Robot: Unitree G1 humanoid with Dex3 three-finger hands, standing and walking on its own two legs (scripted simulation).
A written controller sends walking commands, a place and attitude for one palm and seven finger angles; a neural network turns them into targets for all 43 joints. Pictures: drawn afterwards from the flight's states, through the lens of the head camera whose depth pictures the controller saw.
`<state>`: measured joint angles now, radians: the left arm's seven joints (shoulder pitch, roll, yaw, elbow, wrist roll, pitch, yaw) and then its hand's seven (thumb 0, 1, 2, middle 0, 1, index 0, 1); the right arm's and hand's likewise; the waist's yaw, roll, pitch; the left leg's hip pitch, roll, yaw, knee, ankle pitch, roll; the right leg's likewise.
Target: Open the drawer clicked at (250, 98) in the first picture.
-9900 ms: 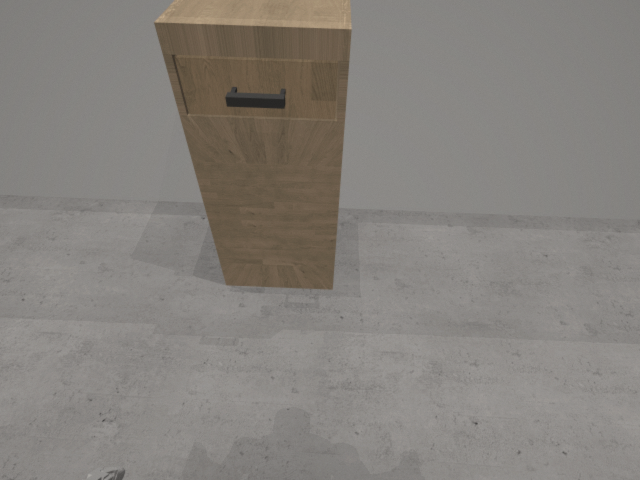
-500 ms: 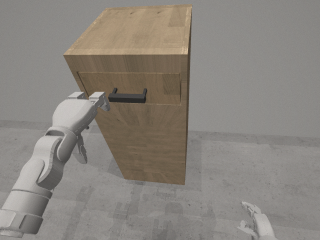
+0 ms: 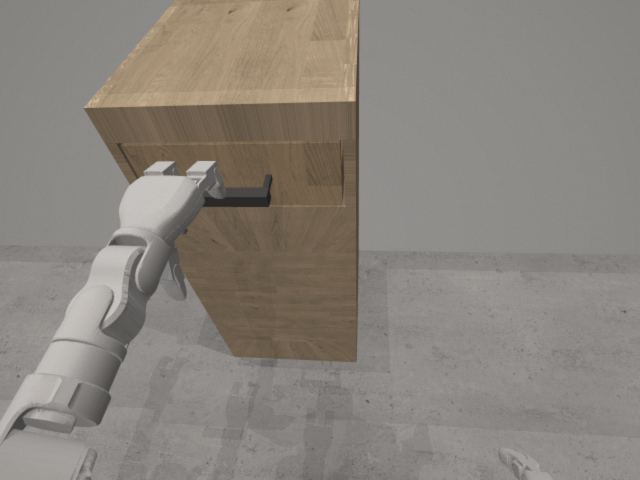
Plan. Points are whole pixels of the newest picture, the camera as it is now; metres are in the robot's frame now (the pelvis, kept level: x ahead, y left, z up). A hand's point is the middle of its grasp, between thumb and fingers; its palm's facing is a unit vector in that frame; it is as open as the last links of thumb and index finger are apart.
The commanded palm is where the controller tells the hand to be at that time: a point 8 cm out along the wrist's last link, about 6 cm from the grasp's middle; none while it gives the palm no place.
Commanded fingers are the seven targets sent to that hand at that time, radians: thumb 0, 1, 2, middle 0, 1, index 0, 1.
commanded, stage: move the hooked fingers above the handle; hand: left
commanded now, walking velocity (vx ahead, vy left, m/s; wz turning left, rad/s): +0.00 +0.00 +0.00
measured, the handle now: (233, 188) +0.55 +0.21 +0.03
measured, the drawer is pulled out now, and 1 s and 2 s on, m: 0.00 0.00 0.00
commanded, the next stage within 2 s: lower the fingers behind the handle in 1.68 s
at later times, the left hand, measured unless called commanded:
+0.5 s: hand (202, 207) +0.44 +0.21 +0.10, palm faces -0.02 -0.02 -1.00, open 13.9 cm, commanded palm +0.43 +0.21 +0.15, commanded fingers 0.00 -0.50 0.30 -0.30 -1.20 -0.30 -1.20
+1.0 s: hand (211, 191) +0.48 +0.21 +0.09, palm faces -0.06 -0.01 -1.00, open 13.9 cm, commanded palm +0.46 +0.21 +0.15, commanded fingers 0.00 -0.50 0.30 -0.30 -1.20 -0.30 -1.20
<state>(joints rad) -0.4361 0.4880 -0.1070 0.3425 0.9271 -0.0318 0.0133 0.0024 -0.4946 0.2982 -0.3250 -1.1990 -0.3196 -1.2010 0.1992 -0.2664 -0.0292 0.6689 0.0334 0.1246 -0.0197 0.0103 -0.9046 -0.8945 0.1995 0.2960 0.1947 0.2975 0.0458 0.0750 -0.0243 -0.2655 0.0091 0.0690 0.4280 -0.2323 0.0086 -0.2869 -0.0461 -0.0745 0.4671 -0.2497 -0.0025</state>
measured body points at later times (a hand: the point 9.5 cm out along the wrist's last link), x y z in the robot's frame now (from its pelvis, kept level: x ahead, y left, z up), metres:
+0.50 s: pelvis +0.01 +0.00 -0.01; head +0.05 -0.03 +0.44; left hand +0.43 +0.21 +0.15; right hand +0.12 -0.26 -0.14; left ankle -0.01 +0.11 -0.74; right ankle -0.01 -0.12 -0.74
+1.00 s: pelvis +0.01 +0.00 -0.01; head +0.07 -0.03 +0.44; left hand +0.48 +0.21 +0.14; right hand +0.04 -0.28 -0.15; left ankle -0.01 +0.11 -0.74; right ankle -0.01 -0.12 -0.74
